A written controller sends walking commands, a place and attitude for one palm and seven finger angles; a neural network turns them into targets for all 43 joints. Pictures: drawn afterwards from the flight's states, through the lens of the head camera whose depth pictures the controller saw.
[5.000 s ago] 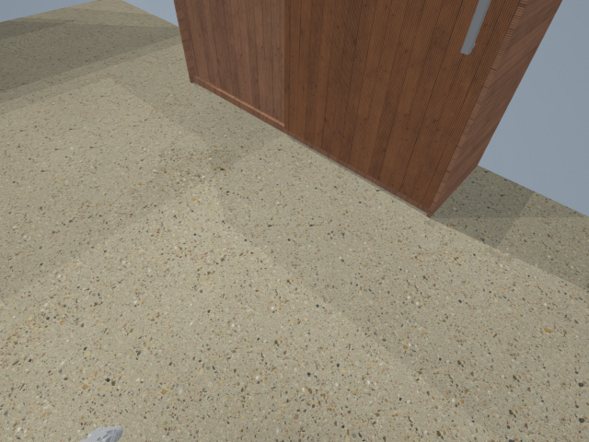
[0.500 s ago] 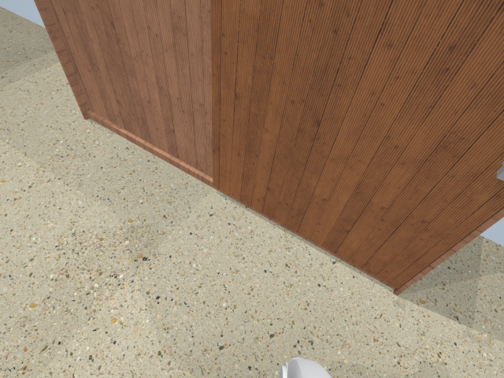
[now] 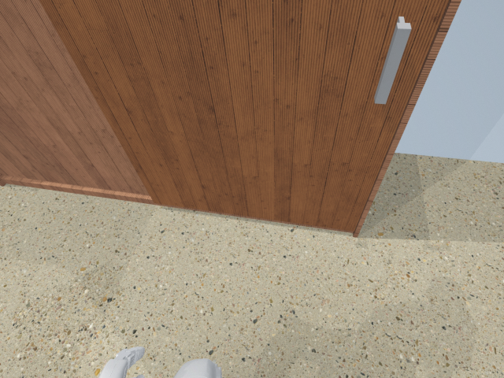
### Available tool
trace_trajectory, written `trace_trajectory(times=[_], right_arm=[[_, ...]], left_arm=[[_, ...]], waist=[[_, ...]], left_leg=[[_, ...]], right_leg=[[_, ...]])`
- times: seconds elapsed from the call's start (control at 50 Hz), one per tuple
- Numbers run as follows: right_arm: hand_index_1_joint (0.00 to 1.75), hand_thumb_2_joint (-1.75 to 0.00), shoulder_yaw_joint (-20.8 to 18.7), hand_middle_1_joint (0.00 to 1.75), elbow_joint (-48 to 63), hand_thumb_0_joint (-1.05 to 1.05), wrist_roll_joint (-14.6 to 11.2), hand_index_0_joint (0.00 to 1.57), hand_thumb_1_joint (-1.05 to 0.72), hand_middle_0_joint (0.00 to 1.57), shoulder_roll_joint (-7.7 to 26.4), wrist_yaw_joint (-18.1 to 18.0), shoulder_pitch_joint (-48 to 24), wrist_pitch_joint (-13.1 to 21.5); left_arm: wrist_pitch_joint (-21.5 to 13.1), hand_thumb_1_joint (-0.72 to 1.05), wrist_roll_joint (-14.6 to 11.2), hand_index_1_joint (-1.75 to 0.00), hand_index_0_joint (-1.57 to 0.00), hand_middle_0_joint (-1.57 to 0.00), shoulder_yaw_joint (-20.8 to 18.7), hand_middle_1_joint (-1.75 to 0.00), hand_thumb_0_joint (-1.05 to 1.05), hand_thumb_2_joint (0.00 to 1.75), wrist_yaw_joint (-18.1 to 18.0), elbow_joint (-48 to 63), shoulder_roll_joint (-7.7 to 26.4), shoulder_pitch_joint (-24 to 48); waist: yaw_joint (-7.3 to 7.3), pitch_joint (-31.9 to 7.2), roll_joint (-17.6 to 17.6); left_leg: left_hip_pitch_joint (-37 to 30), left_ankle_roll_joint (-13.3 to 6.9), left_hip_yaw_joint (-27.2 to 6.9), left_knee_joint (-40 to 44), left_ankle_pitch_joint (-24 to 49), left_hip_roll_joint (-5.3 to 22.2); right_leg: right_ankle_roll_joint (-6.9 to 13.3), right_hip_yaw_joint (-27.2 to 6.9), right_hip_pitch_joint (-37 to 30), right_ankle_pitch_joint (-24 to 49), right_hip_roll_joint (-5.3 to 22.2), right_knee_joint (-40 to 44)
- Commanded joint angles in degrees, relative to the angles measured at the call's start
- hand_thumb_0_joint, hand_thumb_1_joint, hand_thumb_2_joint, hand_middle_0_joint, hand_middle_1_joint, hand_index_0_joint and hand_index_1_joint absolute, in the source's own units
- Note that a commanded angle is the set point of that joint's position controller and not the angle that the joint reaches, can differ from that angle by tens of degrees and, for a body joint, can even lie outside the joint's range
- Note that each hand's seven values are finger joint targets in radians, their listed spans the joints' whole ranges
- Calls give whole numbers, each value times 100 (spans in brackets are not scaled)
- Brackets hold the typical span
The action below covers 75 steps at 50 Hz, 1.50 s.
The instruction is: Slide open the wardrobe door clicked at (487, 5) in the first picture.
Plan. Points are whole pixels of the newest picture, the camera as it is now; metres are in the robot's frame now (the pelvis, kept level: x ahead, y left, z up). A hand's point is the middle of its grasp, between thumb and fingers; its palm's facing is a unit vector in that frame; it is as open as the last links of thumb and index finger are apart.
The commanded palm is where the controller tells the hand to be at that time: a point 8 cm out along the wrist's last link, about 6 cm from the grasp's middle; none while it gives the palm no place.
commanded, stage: turn to face it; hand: right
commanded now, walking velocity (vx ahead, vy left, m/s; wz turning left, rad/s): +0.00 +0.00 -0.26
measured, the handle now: (390, 62) +0.73 -0.30 +0.08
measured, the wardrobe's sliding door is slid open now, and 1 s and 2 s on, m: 0.00 0.00 0.00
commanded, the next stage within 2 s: take the last steps up to it in 0.10 s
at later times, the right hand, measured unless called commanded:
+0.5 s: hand out of the picture +0.02 -0.14 -0.15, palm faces +0.16 +0.95 -0.25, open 7.4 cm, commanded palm none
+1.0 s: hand out of the picture +0.05 -0.24 -0.18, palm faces +0.23 +0.96 -0.16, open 7.4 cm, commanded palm none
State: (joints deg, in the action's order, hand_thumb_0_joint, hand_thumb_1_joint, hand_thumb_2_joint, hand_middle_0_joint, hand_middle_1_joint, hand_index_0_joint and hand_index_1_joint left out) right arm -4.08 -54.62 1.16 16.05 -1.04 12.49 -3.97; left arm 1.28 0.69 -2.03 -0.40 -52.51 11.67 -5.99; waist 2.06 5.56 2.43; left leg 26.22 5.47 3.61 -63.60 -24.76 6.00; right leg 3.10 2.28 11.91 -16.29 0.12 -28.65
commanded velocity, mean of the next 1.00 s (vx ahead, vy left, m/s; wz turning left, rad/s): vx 0.24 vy -0.03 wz -0.08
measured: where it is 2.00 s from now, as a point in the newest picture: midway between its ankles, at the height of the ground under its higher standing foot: (306, 371)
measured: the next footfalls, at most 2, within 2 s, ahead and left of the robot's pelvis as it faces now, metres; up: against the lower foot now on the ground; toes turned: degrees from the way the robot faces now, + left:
left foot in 0.32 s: +0.03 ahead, +0.14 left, +0.00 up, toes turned -1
right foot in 0.84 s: +0.18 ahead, -0.17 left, +0.00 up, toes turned -18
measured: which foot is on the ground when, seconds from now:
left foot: up 0.00-0.30, down 0.32-0.84, up 0.86-1.00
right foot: down 0.00-0.32, up 0.34-0.82, down 0.84-1.00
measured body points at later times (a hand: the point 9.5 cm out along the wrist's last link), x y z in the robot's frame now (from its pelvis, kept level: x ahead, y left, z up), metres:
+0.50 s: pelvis +0.02 +0.04 +0.01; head +0.02 +0.07 +0.45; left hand +0.05 +0.29 -0.16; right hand +0.01 -0.19 -0.13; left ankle -0.01 +0.14 -0.74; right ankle +0.00 -0.11 -0.66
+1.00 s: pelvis +0.14 -0.08 +0.00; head +0.15 -0.10 +0.44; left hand +0.27 +0.13 -0.14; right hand +0.04 -0.29 -0.17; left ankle +0.10 +0.06 -0.65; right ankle +0.14 -0.16 -0.74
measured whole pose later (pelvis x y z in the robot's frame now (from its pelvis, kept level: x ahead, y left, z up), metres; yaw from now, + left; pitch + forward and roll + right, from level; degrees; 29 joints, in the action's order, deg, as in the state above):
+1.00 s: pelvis +0.14 -0.08 +0.00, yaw -8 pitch -2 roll +0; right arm -3.0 -65.5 1.6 9.3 -0.9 22.2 0.2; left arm -4.8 0.0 -3.0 -1.4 -57.4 7.2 -8.8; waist 2.3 3.2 2.5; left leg 23.3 0.5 4.4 -67.2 -22.3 6.5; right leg 3.2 10.9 12.0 -15.7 1.4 -29.2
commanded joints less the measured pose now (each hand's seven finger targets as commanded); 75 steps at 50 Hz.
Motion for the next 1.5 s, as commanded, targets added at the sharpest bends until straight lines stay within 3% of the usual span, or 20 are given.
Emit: trace_trajectory(times=[0.0, 0.18, 0.26, 0.28, 0.3, 0.32, 0.36, 0.44, 0.72, 0.78, 0.8, 0.82, 0.84, 0.9, 0.98, 1.24, 1.3, 1.34, 1.36, 1.48], right_arm=[[30, -90, -29, 30, 407, 0, -27, 20, -90, 20, 294, -4, -9, 155], [30, -90, 51, 30, 509, 0, -73, 20, -90, 20, 65, -51, -342, 230], [30, -90, 43, 30, 231, 0, -48, 20, -90, 20, 41, -19, 267, 399], [30, -90, -13, 30, 134, 0, 4, 20, -90, 20, 336, -35, 549, 488], [30, -90, -134, 30, 55, 0, 89, 20, -90, 20, 851, -69, 835, 541], [30, -90, -136, 30, 68, 0, 22, 20, -90, 20, 988, -73, 1046, 506], [30, -90, -91, 30, 72, 0, 5, 20, -90, 20, 617, -87, 572, 583], [30, -90, 81, 30, -69, 0, -29, 20, -90, 20, 43, -40, 746, 746], [30, -90, 89, 30, -898, 0, 87, 20, -90, 20, 92, -102, 1867, 827], [30, -90, 60, 30, -937, 0, 43, 20, -90, 20, 92, -97, 1654, 772], [30, -90, 94, 30, -910, 0, -6, 20, -90, 20, -126, -71, 1813, 764], [30, -90, 173, 30, -768, 0, -63, 20, -90, 20, -456, -29, 1928, 749], [30, -90, 163, 30, -621, 0, -31, 20, -90, 20, -370, -61, 1560, 712], [30, -90, 92, 30, -660, 0, 9, 20, -90, 20, -434, 35, 910, 652], [30, -90, 74, 30, -721, 0, 37, 20, -90, 20, -640, 70, 1199, 504], [30, -90, 108, 30, 132, 0, 17, 20, -90, 20, -494, 100, -623, 456], [30, -90, 105, 30, -54, 0, 21, 20, -90, 20, -420, 78, 22, 543], [30, -90, 9, 30, -410, 0, 31, 20, -90, 20, 118, -44, 1019, 683], [30, -90, -7, 30, -522, 0, -40, 20, -90, 20, 443, -71, 1260, 709], [30, -90, 22, 30, -104, 0, 21, 20, -90, 20, 177, -237, -239, 471]], left_arm=[[-115, 90, 16, -30, -20, -20, -277, -30, 0, 90, -87, 171, 1102, -506], [-58, 90, 77, -30, -20, -20, -306, -30, 0, 90, -79, 2, 1029, -673], [-81, 90, 34, -30, -20, -20, -276, -30, 0, 90, -52, -123, 853, -687], [-111, 90, -17, -30, -20, -20, -246, -30, 0, 90, -19, -141, 607, -741], [-142, 90, -38, -30, -20, -20, -158, -30, 0, 90, -4, 13, 191, -750], [-73, 90, 61, -30, -20, -20, -272, -30, 0, 90, 27, 143, 618, -390], [-19, 90, 116, -30, -20, -20, -327, -30, 0, 90, 122, -13, 629, -396], [-13, 90, 105, -30, -20, -20, -295, -30, 0, 90, 201, -417, 329, -944], [-234, 90, 16, -30, -20, -20, -109, -30, 0, 90, 296, -110, -6, 212], [-362, 90, 41, -30, -20, -20, -181, -30, 0, 90, 181, -521, 278, -1055], [-420, 90, 84, -30, -20, -20, -285, -30, 0, 90, 101, -772, 761, -1939], [-451, 90, 86, -30, -20, -20, -427, -30, 0, 90, 26, -919, 1352, -2507], [-382, 90, 28, -30, -20, -20, -403, -30, 0, 90, -33, -975, 1409, -2667], [-464, 90, 33, -30, -20, -20, -206, -30, 0, 90, -82, -675, 580, -1327], [-618, 90, 16, -30, -20, -20, -101, -30, 0, 90, -115, -747, 160, -1267], [-497, 90, 117, -30, -20, -20, -144, -30, 0, 90, -137, -947, 377, -1924], [-443, 90, 87, -30, -20, -20, -101, -30, 0, 90, -149, -1012, 378, -1873], [-454, 90, -33, -30, -20, -20, -42, -30, 0, 90, -135, -976, 80, -1939], [-393, 90, -104, -30, -20, -20, -36, -30, 0, 90, -151, -926, -12, -2081], [55, 90, -95, -30, -20, -20, -113, -30, 0, 90, -159, -1035, -230, -1891]], waist=[[-269, -707, -996], [-334, -637, -1208], [-56, -945, -904], [78, -1018, -168], [172, -819, 1452], [368, -370, 1137], [60, 332, 901], [-167, 304, 533], [136, 328, 778], [-483, -339, 388], [-785, -1126, -626], [-859, -1599, -2106], [-929, -1585, -1761], [-490, -167, -740], [-92, -96, -881], [-403, 180, -727], [-61, -162, -540], [255, -1051, 335], [166, -1506, 725], [-244, -726, 128]], left_leg=[[317, 76, -220, 230, 251, 9], [-600, -82, -144, 2009, -24, -321], [-2076, -205, 7, 3926, 993, -395], [-2999, -350, -608, 4556, 920, 190], [-3546, -891, -2353, 5068, 460, 1654], [-2674, -1336, -2927, 5453, -232, 2239], [-1752, -1197, -2496, 5820, -1186, 1770], [-1831, -818, -819, 5545, 617, 1000], [-2269, -1096, -297, 4993, 2722, 1244], [-1709, -873, 158, 3377, 3362, 849], [-1104, -672, 481, 2016, 2436, 463], [388, -409, 642, 344, -761, -318], [705, -557, 15, -491, -1086, -281], [700, -560, -239, -878, 149, 298], [251, -452, -154, -276, 787, 249], [234, -545, 191, 2397, 1035, -94], [-1083, -626, 397, 3345, 1582, -404], [-3177, -985, -875, 3443, 5126, 698], [-3486, -1751, -1692, 3651, 7367, 1824], [-1222, -1771, -871, 4278, 4821, 1460]], right_leg=[[620, -1165, -854, 3757, 1357, 863], [713, -1765, -467, 3233, 1309, 789], [361, -1658, 170, 939, 888, 450], [80, -1292, 989, 30, 508, -272], [-313, -396, 2333, -1430, -277, -1558], [-345, -547, 2603, -1829, -111, -2535], [-315, -724, 2698, -857, 196, -3281], [-495, -351, 2430, 406, 288, -3572], [-346, 361, 1645, 151, 435, -996], [-184, 582, -517, 507, 107, 44], [-65, 34, -1934, 863, 743, 179], [461, -2076, -2915, 1592, 2249, 559], [729, -2356, -2703, 1735, 2558, 986], [603, -1292, -558, 1253, 2074, 1450], [516, -366, -70, 2213, 1627, 1716], [568, -74, -1006, 3489, 1659, 1204], [302, 147, -774, 3864, 1389, 211], [-236, 494, 524, 2165, 679, -1332], [-458, 488, 740, -1369, 160, -2246], [-455, -191, 506, -1525, 317, -2732]])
